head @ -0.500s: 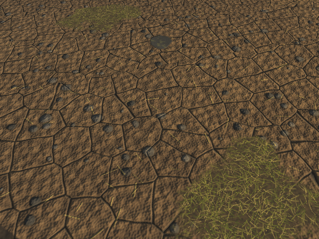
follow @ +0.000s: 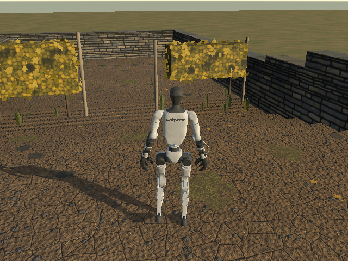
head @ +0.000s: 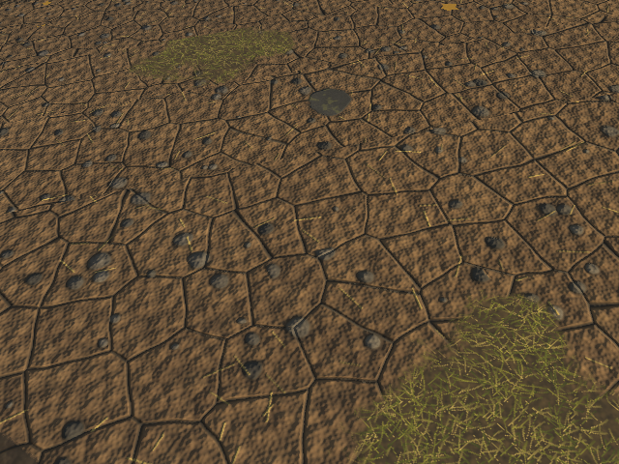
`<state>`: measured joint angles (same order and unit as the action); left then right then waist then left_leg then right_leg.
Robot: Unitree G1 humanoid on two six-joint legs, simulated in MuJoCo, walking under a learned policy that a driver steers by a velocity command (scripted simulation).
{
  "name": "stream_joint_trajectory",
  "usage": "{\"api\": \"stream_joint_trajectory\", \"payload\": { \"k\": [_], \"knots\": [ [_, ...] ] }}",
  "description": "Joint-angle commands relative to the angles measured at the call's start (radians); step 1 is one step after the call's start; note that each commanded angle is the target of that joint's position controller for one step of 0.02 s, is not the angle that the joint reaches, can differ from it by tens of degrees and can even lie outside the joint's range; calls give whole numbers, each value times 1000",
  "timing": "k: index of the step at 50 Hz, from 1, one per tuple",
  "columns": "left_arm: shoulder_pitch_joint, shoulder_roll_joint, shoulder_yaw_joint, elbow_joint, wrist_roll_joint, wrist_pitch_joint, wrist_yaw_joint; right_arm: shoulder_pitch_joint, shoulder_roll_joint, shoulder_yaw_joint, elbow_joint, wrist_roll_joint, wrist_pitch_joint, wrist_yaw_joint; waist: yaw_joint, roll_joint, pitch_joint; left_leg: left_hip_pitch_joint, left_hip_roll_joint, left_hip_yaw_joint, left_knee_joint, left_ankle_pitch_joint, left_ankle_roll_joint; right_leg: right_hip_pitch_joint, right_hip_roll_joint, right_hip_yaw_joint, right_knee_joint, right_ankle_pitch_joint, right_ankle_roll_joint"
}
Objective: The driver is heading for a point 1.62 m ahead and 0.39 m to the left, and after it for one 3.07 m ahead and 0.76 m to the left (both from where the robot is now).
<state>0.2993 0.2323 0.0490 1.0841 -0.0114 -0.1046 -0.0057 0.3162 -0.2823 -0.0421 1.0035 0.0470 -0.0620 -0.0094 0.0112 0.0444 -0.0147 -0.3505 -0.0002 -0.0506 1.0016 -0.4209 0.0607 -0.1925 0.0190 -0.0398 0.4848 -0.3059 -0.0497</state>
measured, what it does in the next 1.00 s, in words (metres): walks ahead, turning left: left foot, then right foot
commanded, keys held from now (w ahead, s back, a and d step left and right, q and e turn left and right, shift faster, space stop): w+q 0.66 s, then w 0.34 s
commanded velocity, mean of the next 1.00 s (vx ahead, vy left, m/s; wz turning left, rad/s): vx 0.47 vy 0.00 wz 0.39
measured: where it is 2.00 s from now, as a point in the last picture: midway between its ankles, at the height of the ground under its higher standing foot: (225, 289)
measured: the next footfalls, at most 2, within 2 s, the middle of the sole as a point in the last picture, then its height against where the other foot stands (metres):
left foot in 0.38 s outside the picture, level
right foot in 0.86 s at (326, 395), level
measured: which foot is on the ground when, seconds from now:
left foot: up 0.00-0.36, down 0.38-0.88, up 0.90-1.00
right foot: down 0.00-0.40, up 0.42-0.84, down 0.86-1.00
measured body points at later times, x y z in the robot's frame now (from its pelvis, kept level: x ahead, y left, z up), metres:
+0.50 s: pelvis +0.26 +0.06 -0.01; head +0.29 +0.06 +0.43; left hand +0.24 +0.33 -0.15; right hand +0.47 -0.16 -0.13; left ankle +0.32 +0.13 -0.74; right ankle +0.15 -0.11 -0.62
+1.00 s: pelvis +0.57 +0.09 +0.00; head +0.59 +0.09 +0.45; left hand +0.58 +0.39 -0.10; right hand +0.73 -0.13 -0.13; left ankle +0.42 +0.17 -0.65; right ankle +0.66 +0.03 -0.74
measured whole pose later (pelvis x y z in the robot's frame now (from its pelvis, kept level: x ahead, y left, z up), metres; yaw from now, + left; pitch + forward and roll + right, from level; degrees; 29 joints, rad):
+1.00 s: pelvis +0.57 +0.09 +0.00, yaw +26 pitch +2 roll -1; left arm 0.19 0.26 0.04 0.79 0.00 -0.12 -0.02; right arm 0.34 -0.28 -0.05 0.82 0.02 -0.06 0.00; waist -0.01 0.03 0.01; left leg -0.39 -0.03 -0.09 1.15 -0.39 0.05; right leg -0.34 0.04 -0.02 0.47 -0.16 -0.05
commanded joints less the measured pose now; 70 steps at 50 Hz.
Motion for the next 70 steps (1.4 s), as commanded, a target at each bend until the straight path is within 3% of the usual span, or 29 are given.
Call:
{"api": "stream_joint_trajectory", "payload": {
  "k": [1, 3, 7, 13, 16, 18, 19, 20, 21, 22, 23, 24, 26, 31, 34, 38, 41, 43, 44, 45, 46, 47, 49, 53, 59, 65, 68, 69, 70],
  "knots": [
    [43, 104, 2, -30, 5, -21, -7, -102, -82, -20, -94, -2, -41, 8, 22, -132, 139, -498, 87, -84, 132, 155, 31, 247, -309, 393, -353, -81, -113],
    [79, 73, -9, -21, 18, -14, -1, -94, -58, -23, -86, -11, -31, 20, 20, -151, 111, -430, 88, -61, 81, 251, 17, 226, -244, 212, -347, 155, -70],
    [98, 113, -8, -25, 32, -9, 20, -204, -8, -10, -148, -16, -14, 29, 29, -105, 134, -433, 71, -27, -84, 382, -25, 162, -228, 63, -379, 352, -86],
    [159, 143, -5, -24, 12, 1, 35, -395, 16, 14, -257, -21, -14, 64, 62, -89, 174, -340, 55, 98, -354, 474, 4, 200, -254, -76, -381, 480, -75],
    [132, 180, 6, -47, 11, 23, 42, -369, -22, -4, -286, -21, -16, 83, 2, -129, 106, -241, -7, 161, -376, 359, 60, 313, -283, -125, -213, 950, -53],
    [99, 207, 16, -76, 21, 46, 51, -173, -95, -44, -250, -16, -9, 88, -110, -173, -31, 5, -76, 190, -372, 297, 107, 309, -285, -143, 81, 1211, -33],
    [82, 210, 15, -97, 20, 48, 51, -13, -155, -78, -212, -13, -2, 76, -193, -145, -112, 268, -77, 129, -431, 325, 146, 164, -248, -150, 318, 1098, -5],
    [143, 133, -9, -127, 48, 28, 37, 95, -242, -101, -193, -16, 15, 51, -165, 80, -232, 609, 145, -223, -415, 284, 237, -165, -139, -147, 684, 401, 33],
    [182, 44, -38, -166, 22, -19, 10, 81, -249, -93, -217, -25, 10, 48, -101, 187, -380, 815, 358, -819, -653, 17, 424, -481, 54, 47, 978, -259, 56],
    [26, 153, -6, -201, -20, -60, -3, 74, -173, -76, -208, -35, 1, 44, -153, 79, -278, 742, 317, -760, -740, -18, 348, -592, -11, 175, 1014, -199, 18],
    [-52, 173, -1, -245, -39, -74, -2, 4, -141, -67, -216, -37, -12, 42, -119, 25, -131, 579, 283, -601, -756, 58, 298, -617, -56, 153, 947, -100, -4],
    [-57, 164, 2, -239, -24, -74, 9, -80, -114, -57, -237, -37, -23, 48, -58, -91, -51, 399, 238, -482, -774, 191, 272, -557, -98, 146, 859, -38, 1],
    [-5, 165, 17, -238, 3, -44, 19, -163, -87, -46, -269, -48, -29, 47, 17, -71, -11, 188, 166, -343, -801, 330, 245, -411, -148, 152, 740, 4, 27],
    [-152, 126, 14, -326, 37, -9, 32, -83, -141, -61, -262, -36, -25, 13, -4, -19, 44, 19, 94, -207, -825, 440, 230, -402, -128, 91, 413, 202, 110],
    [-267, 93, 0, -364, 27, -18, 24, -23, -146, -63, -252, -26, -13, 2, -58, 11, 35, 20, 53, -168, -791, 376, 173, -330, -73, 76, 147, 407, 111],
    [-343, 120, 0, -399, 10, -32, 0, 57, -123, -54, -216, -22, -10, 0, -101, 37, 24, 154, 115, -229, -730, 332, 157, -317, -61, 91, 35, 451, 86],
    [-330, 160, 12, -412, 10, -45, -13, 73, -135, -57, -208, -32, 1, -5, -76, 64, 20, 286, 176, -295, -644, 428, 141, -309, -51, 89, -9, 299, 36],
    [-166, 203, 35, -373, 16, -53, -8, 53, -117, -48, -218, -38, 6, -2, 11, 64, -66, 294, 119, -259, -472, 654, 106, -83, -41, 66, -55, 276, -27],
    [4, 254, 49, -352, 28, -53, -2, 42, -83, -31, -241, -50, 4, 1, 85, -5, -214, 172, 60, -198, -214, 555, 72, 183, -182, 207, -13, 295, -98],
    [136, 330, 78, -303, 27, -37, -6, 192, -14, -11, -237, -24, -11, 7, 55, -302, -355, -207, -95, -84, 140, 138, -13, 563, -382, 629, -68, 82, -263],
    [150, 241, 56, -295, 2, -31, -17, 175, -74, -16, -230, -15, -20, 6, 75, -291, -313, -367, -76, -140, 254, -144, -11, 569, -414, 811, -184, -126, -251],
    [80, 181, 39, -310, -4, -26, -15, 62, -142, -34, -249, -6, -23, 7, 82, -181, -151, -435, -24, -143, 300, -66, -4, 439, -383, 682, -200, -179, -202],
    [-37, 149, 23, -331, 12, -14, -16, -49, -121, -32, -279, -33, -25, 7, 37, -76, 4, -402, 59, -67, 205, 73, -11, 188, -303, 478, -253, 23, -176],
    [-40, 142, 18, -311, 12, -22, -19, -21, -57, -26, -274, -39, -12, 8, -12, -136, 10, -307, 110, -22, 66, 159, -36, 61, -228, 295, -322, 271, -179],
    [34, 188, 29, -267, -3, -3, -1, -219, -19, -7, -335, -43, -24, 16, 41, -114, 40, -285, 93, 27, -312, 445, -63, 67, -185, 142, -352, 391, -152],
    [117, 205, 34, -216, -13, 25, 5, -357, -40, -10, -392, -28, -37, 45, 64, -120, 77, -270, 57, 33, -468, 426, -25, 205, -257, 158, -289, 413, -130],
    [89, 225, 38, -215, -15, 41, 11, -233, -93, -37, -368, -34, -44, 47, -31, -130, -1, -36, 6, 67, -533, 356, 21, 217, -243, 150, -117, 682, -96],
    [150, 152, -1, -173, 154, -2, -50, -63, -136, -32, -294, -110, -46, 45, -86, -38, -107, 241, 28, 46, -514, 564, 78, 145, -162, 108, 16, 668, -74],
    [217, 67, -18, -194, 143, -17, -78, 119, -181, -50, -264, -137, -41, 40, -120, 81, -319, 705, 186, -105, -422, 609, 233, -130, -35, 68, 278, 323, -33]
  ]
}}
